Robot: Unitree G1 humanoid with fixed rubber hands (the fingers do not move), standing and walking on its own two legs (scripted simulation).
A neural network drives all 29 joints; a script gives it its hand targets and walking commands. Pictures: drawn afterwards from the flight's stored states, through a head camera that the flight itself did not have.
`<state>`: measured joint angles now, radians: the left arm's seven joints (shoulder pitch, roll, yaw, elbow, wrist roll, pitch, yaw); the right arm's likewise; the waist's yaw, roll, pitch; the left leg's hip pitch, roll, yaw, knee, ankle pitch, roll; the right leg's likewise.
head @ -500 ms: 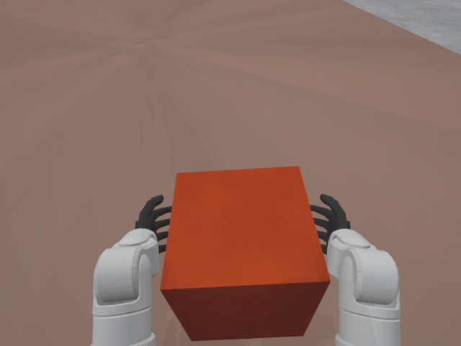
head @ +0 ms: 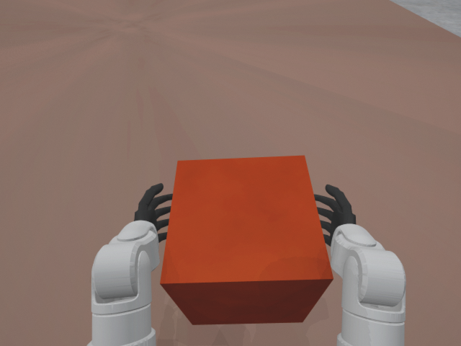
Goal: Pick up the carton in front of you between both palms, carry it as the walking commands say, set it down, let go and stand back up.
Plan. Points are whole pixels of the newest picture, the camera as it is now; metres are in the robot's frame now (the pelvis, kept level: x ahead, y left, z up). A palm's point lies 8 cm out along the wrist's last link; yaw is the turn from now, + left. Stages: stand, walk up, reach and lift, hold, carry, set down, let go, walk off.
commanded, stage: carry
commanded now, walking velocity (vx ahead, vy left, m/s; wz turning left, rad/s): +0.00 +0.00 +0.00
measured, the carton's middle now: (244, 246) +0.29 +0.00 +0.03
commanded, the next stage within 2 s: hold in 1.56 s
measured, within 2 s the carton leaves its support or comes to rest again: neither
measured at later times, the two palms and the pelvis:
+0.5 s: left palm (166, 198) +0.35 +0.14 +0.09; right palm (334, 204) +0.34 -0.16 +0.09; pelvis +0.08 +0.00 +0.00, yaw -1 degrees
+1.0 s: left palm (168, 224) +0.32 +0.14 +0.05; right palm (333, 227) +0.32 -0.16 +0.05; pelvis +0.03 -0.01 +0.00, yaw -1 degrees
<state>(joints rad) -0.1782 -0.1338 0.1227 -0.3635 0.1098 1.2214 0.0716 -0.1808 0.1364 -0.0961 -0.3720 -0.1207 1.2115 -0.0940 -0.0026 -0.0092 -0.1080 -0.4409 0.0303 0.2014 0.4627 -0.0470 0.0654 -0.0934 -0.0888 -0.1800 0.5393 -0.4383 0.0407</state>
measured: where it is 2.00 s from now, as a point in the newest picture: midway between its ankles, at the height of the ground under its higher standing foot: outside the picture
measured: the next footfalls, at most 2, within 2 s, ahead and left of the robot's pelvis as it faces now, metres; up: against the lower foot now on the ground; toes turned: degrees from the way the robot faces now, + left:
right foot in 0.14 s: +0.02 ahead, -0.12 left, +0.00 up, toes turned -6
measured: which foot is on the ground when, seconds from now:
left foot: down 0.00-1.00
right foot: down 0.00-0.00, up 0.02-0.12, down 0.14-1.00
